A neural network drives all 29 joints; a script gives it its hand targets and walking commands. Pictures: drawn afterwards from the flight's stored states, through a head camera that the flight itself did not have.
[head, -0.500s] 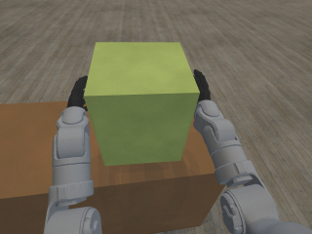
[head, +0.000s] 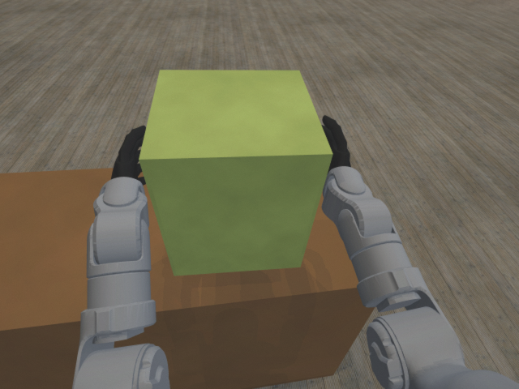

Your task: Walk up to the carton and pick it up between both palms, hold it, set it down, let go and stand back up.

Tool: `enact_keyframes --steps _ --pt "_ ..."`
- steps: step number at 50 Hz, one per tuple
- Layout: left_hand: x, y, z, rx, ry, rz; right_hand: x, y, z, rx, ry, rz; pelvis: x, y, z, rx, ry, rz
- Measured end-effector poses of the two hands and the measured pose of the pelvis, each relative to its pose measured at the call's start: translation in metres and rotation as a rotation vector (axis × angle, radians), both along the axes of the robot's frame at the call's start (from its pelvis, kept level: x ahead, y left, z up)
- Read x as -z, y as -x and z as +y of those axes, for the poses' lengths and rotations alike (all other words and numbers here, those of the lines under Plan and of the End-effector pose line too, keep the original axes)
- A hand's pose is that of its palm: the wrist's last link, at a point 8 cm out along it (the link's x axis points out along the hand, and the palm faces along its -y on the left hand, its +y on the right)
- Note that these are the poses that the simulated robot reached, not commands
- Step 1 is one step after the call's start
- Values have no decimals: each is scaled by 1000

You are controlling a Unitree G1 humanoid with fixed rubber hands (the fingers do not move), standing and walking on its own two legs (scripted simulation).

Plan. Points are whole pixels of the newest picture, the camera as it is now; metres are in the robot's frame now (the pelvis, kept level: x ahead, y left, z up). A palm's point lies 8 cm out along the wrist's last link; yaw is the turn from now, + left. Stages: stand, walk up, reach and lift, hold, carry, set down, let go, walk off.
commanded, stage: hold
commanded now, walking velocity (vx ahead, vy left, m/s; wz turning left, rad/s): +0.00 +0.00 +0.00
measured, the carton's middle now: (235, 175) +0.39 +0.01 +0.16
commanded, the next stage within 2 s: set down in 0.68 s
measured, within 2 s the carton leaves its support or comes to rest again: neither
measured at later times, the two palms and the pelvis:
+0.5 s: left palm (128, 180) +0.35 +0.16 +0.18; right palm (335, 168) +0.36 -0.14 +0.19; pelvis +0.00 +0.00 +0.00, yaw +0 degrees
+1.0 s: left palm (124, 170) +0.37 +0.16 +0.19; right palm (329, 168) +0.36 -0.14 +0.19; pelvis +0.00 +0.00 +0.00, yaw +0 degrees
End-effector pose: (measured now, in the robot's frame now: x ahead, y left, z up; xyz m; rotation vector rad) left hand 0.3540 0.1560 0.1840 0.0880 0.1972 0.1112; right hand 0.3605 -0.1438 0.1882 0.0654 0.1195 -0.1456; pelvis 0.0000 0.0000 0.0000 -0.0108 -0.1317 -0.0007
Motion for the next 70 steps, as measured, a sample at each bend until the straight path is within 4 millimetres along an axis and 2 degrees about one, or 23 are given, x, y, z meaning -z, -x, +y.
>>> enact_keyframes --steps 38,45,49,54,61,65,70 --pt "1 -2 0 -2 11 5 1 -2 0 2 18 5 0 0 0 3 -1 -4" --pt "-7 -6 4 -3 4 -49 -5 -5 4 6 37 -51 0 0 1 -1 -3 -21" --pt "-10 -11 6 13 -13 -81 -1 -4 6 24 33 -89 0 0 3 -2 -5 -36" --pt "4 -17 6 42 -31 -74 21 -3 7 47 40 -93 0 -1 5 0 -8 -48" --pt "44 -21 4 61 -19 -21 54 -2 4 61 54 -69 -1 -3 7 5 -3 -26" --pt "59 -25 2 64 -4 -8 61 -6 2 61 68 -62 -1 -4 7 10 0 4" --pt "64 -33 1 66 1 -6 60 -14 2 59 78 -63 -1 -6 6 14 1 31"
